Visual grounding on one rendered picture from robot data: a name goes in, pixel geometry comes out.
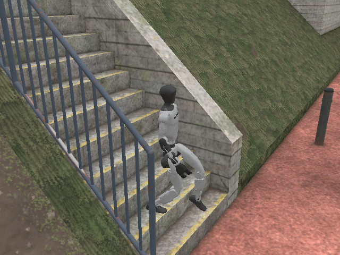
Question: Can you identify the robot right upper arm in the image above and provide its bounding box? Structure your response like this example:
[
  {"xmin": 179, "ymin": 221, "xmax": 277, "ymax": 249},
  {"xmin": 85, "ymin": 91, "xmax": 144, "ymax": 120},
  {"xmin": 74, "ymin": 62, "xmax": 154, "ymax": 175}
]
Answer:
[{"xmin": 158, "ymin": 112, "xmax": 169, "ymax": 143}]

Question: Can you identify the left robot shin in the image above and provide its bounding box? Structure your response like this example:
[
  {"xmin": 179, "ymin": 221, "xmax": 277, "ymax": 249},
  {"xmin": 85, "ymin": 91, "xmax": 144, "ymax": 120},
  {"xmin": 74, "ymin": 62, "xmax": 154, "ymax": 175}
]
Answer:
[{"xmin": 194, "ymin": 174, "xmax": 207, "ymax": 201}]

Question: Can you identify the robot head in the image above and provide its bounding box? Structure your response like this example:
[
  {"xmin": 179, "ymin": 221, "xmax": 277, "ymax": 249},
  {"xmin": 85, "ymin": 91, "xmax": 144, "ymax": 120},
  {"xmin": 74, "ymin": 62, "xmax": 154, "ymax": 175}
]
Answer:
[{"xmin": 159, "ymin": 85, "xmax": 176, "ymax": 111}]

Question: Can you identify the robot right forearm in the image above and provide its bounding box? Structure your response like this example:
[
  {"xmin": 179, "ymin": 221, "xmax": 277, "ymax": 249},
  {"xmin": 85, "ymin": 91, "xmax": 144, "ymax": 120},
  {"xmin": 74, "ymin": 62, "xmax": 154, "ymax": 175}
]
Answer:
[{"xmin": 159, "ymin": 138, "xmax": 180, "ymax": 166}]

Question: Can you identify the right robot hand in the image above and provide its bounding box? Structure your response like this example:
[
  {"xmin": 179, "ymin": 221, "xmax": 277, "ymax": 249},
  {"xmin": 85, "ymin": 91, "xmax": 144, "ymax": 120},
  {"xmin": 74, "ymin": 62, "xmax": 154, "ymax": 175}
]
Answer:
[{"xmin": 175, "ymin": 163, "xmax": 192, "ymax": 178}]

